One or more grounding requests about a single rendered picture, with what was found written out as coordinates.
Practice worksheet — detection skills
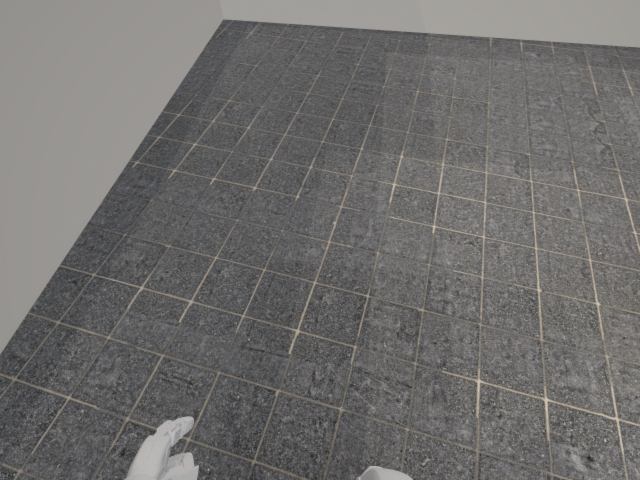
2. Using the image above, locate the right robot shin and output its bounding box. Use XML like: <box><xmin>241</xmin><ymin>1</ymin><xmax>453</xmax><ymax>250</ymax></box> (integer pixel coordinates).
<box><xmin>360</xmin><ymin>466</ymin><xmax>382</xmax><ymax>477</ymax></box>

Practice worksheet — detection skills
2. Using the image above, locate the robot left hand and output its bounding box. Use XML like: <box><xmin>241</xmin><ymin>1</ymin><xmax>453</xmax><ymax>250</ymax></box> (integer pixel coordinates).
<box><xmin>126</xmin><ymin>416</ymin><xmax>199</xmax><ymax>480</ymax></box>

